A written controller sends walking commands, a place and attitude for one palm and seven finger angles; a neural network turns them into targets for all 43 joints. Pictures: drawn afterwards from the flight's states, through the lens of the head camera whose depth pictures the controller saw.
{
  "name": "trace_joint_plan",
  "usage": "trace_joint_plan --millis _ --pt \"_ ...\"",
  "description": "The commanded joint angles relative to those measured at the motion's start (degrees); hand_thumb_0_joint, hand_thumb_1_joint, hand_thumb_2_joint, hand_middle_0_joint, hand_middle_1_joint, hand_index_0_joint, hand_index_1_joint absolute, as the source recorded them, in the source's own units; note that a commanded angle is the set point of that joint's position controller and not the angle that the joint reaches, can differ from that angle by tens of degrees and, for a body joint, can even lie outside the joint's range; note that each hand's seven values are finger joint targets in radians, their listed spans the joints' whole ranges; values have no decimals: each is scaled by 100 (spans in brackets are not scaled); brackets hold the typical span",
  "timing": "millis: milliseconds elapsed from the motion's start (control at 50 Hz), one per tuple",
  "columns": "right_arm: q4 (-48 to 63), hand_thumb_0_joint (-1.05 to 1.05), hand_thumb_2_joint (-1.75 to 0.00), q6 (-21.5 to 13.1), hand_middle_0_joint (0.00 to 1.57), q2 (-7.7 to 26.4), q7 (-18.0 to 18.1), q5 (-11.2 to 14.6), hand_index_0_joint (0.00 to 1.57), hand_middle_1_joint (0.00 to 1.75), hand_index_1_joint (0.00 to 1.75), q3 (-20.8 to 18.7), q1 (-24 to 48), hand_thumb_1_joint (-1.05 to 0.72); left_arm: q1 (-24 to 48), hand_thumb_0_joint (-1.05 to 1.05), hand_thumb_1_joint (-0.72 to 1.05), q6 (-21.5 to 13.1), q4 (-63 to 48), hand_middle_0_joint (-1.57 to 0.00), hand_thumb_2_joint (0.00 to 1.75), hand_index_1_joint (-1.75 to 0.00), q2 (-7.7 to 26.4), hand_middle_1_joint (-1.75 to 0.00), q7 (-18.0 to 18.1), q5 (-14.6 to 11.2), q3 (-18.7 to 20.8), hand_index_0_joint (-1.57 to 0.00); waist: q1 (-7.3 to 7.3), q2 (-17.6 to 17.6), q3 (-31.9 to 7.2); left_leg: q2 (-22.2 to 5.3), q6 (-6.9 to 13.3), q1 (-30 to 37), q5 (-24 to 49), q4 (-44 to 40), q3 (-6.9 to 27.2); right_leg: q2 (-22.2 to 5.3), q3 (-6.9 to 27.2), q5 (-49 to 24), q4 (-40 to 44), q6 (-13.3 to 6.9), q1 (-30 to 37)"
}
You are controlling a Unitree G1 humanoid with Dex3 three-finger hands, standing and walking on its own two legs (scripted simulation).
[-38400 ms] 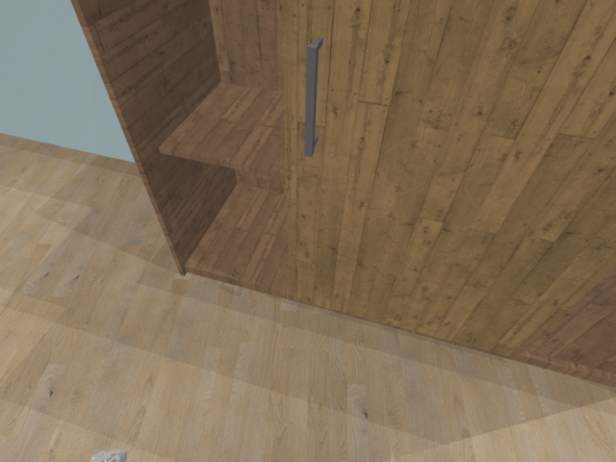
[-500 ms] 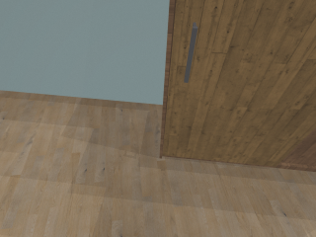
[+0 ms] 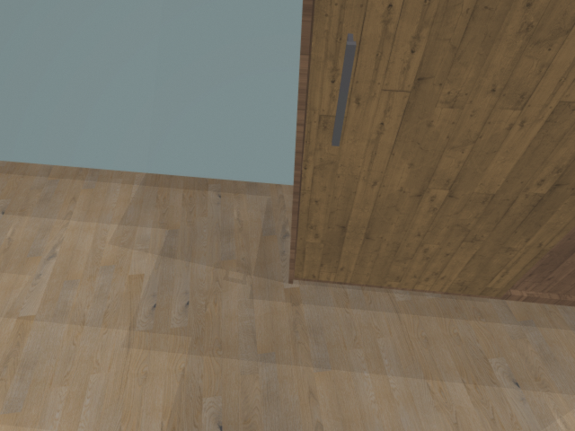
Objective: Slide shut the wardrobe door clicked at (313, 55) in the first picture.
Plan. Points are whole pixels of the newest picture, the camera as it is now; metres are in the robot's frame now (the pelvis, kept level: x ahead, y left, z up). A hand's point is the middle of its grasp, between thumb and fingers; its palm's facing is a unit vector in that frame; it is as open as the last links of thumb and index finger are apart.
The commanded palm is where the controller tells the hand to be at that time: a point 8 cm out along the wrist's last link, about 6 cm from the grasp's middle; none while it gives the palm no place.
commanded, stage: look to check the result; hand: right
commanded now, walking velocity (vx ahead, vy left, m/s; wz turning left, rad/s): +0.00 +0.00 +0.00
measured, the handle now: (342, 94) +0.74 -0.07 +0.09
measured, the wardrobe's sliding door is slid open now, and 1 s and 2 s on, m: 0.00 0.00 0.00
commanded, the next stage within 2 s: stand and wait in 0.12 s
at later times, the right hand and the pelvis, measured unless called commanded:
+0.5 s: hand out of the picture +0.01 -0.17 -0.18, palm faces +0.02 +0.98 -0.18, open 7.3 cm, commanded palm none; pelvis +0.01 +0.00 +0.00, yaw +0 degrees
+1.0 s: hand out of the picture +0.01 -0.16 -0.18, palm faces +0.03 +0.98 -0.18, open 7.3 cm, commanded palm none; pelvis +0.02 +0.00 +0.00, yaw +0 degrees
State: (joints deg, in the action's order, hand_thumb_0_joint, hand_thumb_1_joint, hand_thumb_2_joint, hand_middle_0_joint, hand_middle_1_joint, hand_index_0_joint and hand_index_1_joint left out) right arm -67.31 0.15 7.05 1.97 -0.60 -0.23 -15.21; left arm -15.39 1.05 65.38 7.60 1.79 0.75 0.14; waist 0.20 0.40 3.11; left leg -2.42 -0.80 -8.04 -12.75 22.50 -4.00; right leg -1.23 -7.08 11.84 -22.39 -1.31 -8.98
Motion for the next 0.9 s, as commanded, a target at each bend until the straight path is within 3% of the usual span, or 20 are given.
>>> trace_joint_plan --millis 0,320,480,880 --pt "94 0 -90 -62 20 563 48 -29 20 30 30 -68 -390 -90 -367 0 90 -71 -121 -20 90 -30 517 -30 16 21 116 -20 12 -103 182 -421 197 -302 399 -480 437 -576 601 -484 462 -80 27" --pt "121 0 -90 -63 20 608 39 -22 20 30 30 -76 -293 -90 -346 0 90 -99 -109 -20 90 -30 566 -30 23 22 99 -20 7 25 74 -434 192 -132 597 -455 418 -587 624 -727 476 -83 71" --pt "122 0 -90 -67 20 633 44 -25 20 30 30 -81 -295 -90 -336 0 90 -98 -111 -20 90 -30 621 -30 26 16 105 -20 2 -120 97 -424 185 -124 687 -456 405 -594 634 -843 453 -84 120" --pt "103 0 -90 -74 20 650 43 -22 20 30 30 -77 -293 -90 -307 0 90 -100 -83 -20 90 -30 648 -30 32 11 96 -20 14 -75 104 -447 189 -49 731 -515 388 -592 636 -909 460 -73 173"
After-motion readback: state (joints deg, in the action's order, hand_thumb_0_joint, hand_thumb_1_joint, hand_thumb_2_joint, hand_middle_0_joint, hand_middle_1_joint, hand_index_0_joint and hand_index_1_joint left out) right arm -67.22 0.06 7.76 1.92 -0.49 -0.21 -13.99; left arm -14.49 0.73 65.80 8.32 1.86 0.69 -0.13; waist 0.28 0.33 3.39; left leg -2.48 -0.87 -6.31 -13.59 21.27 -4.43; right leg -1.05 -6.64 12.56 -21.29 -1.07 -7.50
